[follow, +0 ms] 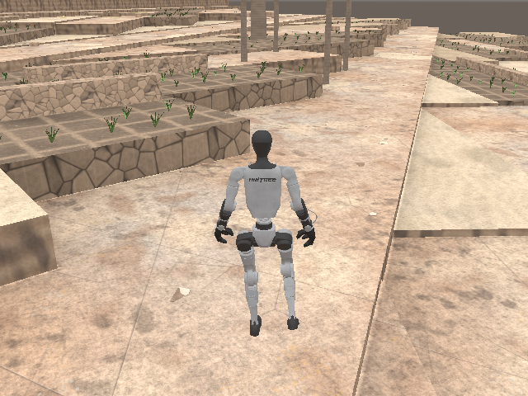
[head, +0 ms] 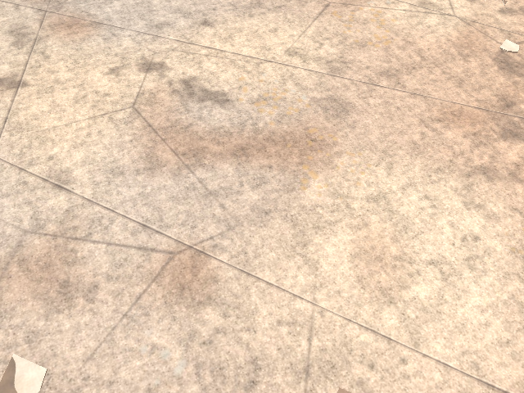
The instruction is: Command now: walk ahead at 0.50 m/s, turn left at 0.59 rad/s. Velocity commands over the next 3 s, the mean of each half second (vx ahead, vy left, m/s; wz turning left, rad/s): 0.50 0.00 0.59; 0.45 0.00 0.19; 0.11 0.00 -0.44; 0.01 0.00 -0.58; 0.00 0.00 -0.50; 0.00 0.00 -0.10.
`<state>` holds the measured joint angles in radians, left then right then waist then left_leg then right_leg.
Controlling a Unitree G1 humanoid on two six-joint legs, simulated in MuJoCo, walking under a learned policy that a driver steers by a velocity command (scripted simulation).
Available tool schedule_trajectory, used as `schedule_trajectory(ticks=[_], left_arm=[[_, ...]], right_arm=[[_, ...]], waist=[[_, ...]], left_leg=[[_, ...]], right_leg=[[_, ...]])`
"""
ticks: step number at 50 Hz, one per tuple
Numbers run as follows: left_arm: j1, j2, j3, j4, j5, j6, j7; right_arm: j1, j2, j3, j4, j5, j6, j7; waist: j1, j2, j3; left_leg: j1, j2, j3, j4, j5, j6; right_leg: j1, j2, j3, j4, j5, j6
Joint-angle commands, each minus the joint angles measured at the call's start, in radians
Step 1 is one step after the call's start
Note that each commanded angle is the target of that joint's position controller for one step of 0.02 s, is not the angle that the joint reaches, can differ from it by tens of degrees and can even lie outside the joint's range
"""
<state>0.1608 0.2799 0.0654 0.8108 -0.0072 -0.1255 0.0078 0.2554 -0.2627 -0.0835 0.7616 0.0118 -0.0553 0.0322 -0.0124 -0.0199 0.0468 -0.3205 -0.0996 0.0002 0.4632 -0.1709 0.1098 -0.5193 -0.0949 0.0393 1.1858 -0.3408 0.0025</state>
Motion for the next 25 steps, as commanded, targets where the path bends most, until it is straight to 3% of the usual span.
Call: schedule_trajectory(ticks=[1, 3, 7, 11, 14, 16, 17, 18, 19, 20, 21, 22, 23, 25], left_arm=[[0.036, 0.089, 0.029, -0.067, 0.020, 0.012, 0.005], [-0.041, 0.072, 0.023, -0.100, 0.026, 0.018, 0.009], [-0.187, 0.043, 0.008, -0.148, 0.015, 0.012, -0.004], [-0.276, 0.062, 0.009, -0.193, 0.002, -0.003, -0.025], [-0.256, 0.090, 0.020, -0.204, -0.001, -0.019, -0.036], [-0.116, 0.121, 0.040, -0.176, 0.003, -0.028, -0.030], [0.025, 0.164, 0.055, -0.160, 0.021, -0.032, -0.023], [0.183, 0.243, 0.076, -0.144, 0.039, -0.025, -0.013], [0.214, 0.216, 0.071, -0.117, 0.017, -0.015, -0.023], [0.160, 0.124, 0.048, -0.139, 0.003, -0.005, -0.019], [0.112, 0.087, 0.036, -0.147, 0.005, 0.007, -0.014], [0.066, 0.074, 0.027, -0.142, 0.012, 0.014, -0.014], [0.039, 0.058, 0.021, -0.137, 0.017, 0.014, -0.015], [0.028, 0.063, 0.023, -0.123, 0.016, 0.006, -0.019]], right_arm=[[-0.028, -0.127, -0.027, -0.087, 0.000, -0.027, -0.017], [0.013, -0.151, -0.033, -0.078, 0.003, -0.028, -0.031], [0.082, -0.149, -0.031, -0.063, 0.012, -0.016, -0.045], [0.137, -0.153, -0.032, -0.045, 0.018, -0.006, -0.050], [0.132, -0.156, -0.034, -0.049, 0.017, 0.007, -0.059], [0.089, -0.140, -0.029, -0.067, 0.016, 0.012, -0.059], [0.058, -0.097, -0.012, -0.091, 0.006, 0.008, -0.053], [0.152, -0.033, 0.007, -0.114, 0.006, 0.001, -0.054], [0.227, -0.065, 0.013, -0.119, 0.027, -0.006, -0.053], [0.171, -0.156, -0.009, -0.101, 0.034, -0.002, -0.051], [0.078, -0.175, -0.015, -0.116, 0.022, 0.006, -0.049], [0.029, -0.158, -0.016, -0.131, 0.010, 0.010, -0.046], [0.017, -0.143, -0.020, -0.138, 0.006, 0.014, -0.042], [0.043, -0.093, -0.012, -0.137, 0.018, 0.026, -0.035]], waist=[[0.043, 0.037, -0.105], [0.023, 0.046, -0.078], [-0.035, 0.097, -0.056], [-0.068, 0.114, -0.045], [-0.046, 0.139, -0.052], [0.032, 0.160, -0.108], [0.101, 0.120, -0.228], [0.103, -0.087, -0.397], [0.073, -0.322, -0.442], [0.089, -0.175, -0.290], [0.092, -0.078, -0.178], [0.066, -0.033, -0.095], [0.040, -0.047, -0.057], [0.014, -0.082, -0.040]], left_leg=[[0.114, 0.259, -0.314, -0.238, 0.284, 0.198], [0.094, 0.235, -0.277, -0.243, 0.315, 0.185], [0.095, 0.188, -0.254, -0.217, 0.209, 0.125], [0.167, 0.219, -0.337, -0.154, 0.156, 0.110], [0.229, 0.244, -0.419, -0.076, 0.166, 0.094], [0.211, 0.198, -0.416, 0.039, 0.286, 0.060], [0.112, 0.146, -0.363, 0.246, 0.264, 0.024], [-0.190, 0.018, -0.233, 0.594, -0.048, -0.051], [-0.424, 0.017, -0.201, 0.797, -0.430, -0.072], [-0.500, 0.085, -0.214, 0.887, -0.357, -0.082], [-0.493, 0.123, -0.168, 0.892, -0.269, -0.087], [-0.459, 0.151, -0.150, 0.845, -0.214, -0.089], [-0.424, 0.182, -0.148, 0.797, -0.178, -0.086], [-0.365, 0.204, -0.120, 0.754, -0.147, -0.087]], right_leg=[[-0.102, -0.033, 0.022, -0.105, 0.091, 0.026], [-0.131, -0.012, 0.010, -0.230, 0.195, 0.048], [-0.092, 0.052, 0.008, -0.521, 0.407, 0.047], [-0.064, 0.089, 0.021, -0.653, 0.411, 0.030], [0.000, 0.106, 0.030, -0.712, 0.307, 0.002], [0.205, 0.115, 0.003, -0.774, 0.294, -0.041], [0.456, 0.005, 0.089, -0.740, 0.308, -0.102], [0.845, -0.229, 0.416, -0.737, 0.256, -0.231], [0.943, -0.358, 0.758, -0.834, 0.037, -0.314], [0.817, -0.325, 0.665, -0.866, -0.096, -0.272], [0.671, -0.278, 0.502, -0.881, -0.062, -0.226], [0.527, -0.229, 0.391, -0.917, 0.035, -0.207], [0.441, -0.192, 0.309, -0.945, 0.103, -0.192], [0.354, -0.157, 0.191, -0.997, 0.190, -0.188]])
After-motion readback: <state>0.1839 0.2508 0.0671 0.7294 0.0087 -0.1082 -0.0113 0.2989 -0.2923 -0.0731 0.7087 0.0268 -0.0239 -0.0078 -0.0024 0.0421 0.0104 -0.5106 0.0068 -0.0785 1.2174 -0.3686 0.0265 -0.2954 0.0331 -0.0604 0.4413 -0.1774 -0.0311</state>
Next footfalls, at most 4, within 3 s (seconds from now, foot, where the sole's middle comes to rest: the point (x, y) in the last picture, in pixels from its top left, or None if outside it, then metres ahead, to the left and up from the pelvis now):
0.34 right None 0.38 -0.11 -0.77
0.84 left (171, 360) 0.53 0.23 -0.77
1.34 right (245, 294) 0.72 0.05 -0.77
1.78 left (161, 308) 0.68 0.27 -0.77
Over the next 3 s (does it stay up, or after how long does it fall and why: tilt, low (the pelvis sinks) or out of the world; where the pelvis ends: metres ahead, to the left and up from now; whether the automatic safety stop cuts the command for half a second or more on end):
stays up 0.62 0.14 0.00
